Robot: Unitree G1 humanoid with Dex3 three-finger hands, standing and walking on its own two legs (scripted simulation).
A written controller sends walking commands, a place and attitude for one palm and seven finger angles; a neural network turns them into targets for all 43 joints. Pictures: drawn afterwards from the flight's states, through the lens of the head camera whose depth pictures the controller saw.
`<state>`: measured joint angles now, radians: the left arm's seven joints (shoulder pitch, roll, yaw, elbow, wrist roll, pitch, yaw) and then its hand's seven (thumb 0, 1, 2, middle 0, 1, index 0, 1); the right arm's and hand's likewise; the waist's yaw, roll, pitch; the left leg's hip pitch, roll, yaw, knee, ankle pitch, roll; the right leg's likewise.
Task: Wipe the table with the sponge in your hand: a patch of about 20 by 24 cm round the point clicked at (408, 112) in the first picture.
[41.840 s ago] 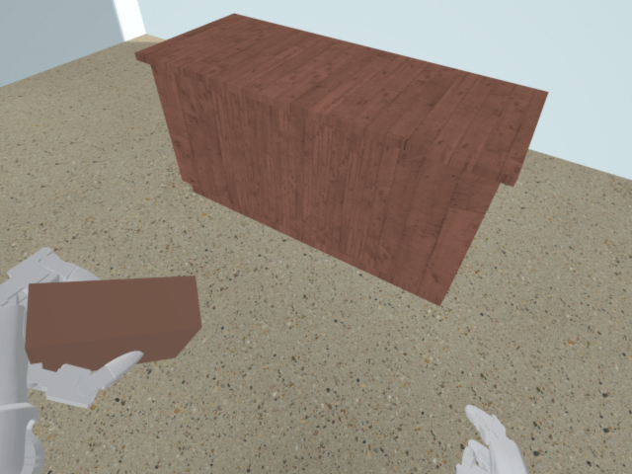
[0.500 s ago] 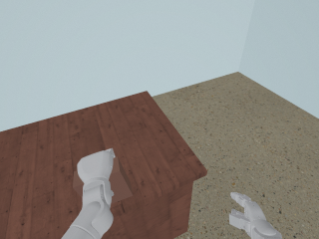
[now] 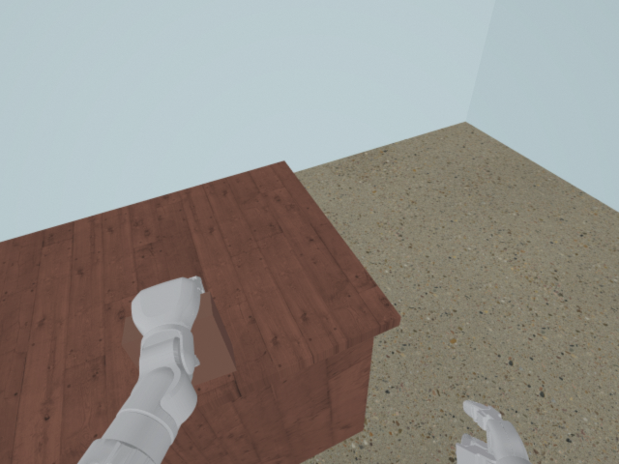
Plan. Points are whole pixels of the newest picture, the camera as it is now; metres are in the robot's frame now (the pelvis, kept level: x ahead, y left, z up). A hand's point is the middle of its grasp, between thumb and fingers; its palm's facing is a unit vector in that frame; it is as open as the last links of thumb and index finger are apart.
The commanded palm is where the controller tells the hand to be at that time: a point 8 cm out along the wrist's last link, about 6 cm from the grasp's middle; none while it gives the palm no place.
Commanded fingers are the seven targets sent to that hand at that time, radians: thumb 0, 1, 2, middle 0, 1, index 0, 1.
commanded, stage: wipe forward along the middle lane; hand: left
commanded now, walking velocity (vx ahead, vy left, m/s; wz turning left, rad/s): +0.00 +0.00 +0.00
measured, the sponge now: (188, 354) +0.28 +0.23 -0.04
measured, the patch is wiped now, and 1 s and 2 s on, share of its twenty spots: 1.00 1.00 1.00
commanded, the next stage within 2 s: slide back across to the first lane in 1.28 s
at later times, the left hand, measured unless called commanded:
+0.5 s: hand (178, 300) +0.35 +0.25 +0.01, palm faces -0.11 -0.02 -0.99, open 9.6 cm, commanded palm +0.33 +0.27 +0.04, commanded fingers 0.00 0.10 1.30 -1.20 -1.60 -1.20 -1.60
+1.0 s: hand (173, 278) +0.39 +0.28 +0.01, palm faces -0.13 +0.01 -0.99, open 9.6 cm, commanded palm +0.38 +0.29 +0.04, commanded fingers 0.00 0.10 1.30 -1.20 -1.60 -1.20 -1.60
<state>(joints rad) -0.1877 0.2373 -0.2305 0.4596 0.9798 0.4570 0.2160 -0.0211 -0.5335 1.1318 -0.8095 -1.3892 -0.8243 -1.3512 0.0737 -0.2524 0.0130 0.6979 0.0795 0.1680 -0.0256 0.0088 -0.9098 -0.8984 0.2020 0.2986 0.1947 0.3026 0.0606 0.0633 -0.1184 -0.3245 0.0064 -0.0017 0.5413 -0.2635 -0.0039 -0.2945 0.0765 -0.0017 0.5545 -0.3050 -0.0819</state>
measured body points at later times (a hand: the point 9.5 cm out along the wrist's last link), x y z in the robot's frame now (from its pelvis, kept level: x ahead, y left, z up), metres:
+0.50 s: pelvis -0.02 -0.01 -0.01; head +0.00 -0.04 +0.44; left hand +0.35 +0.25 +0.06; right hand +0.12 -0.26 -0.14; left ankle +0.01 +0.13 -0.73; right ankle -0.01 -0.07 -0.73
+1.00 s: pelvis -0.02 -0.02 -0.02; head +0.03 -0.04 +0.43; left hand +0.39 +0.27 +0.07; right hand +0.07 -0.28 -0.16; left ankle +0.01 +0.13 -0.73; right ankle -0.01 -0.07 -0.73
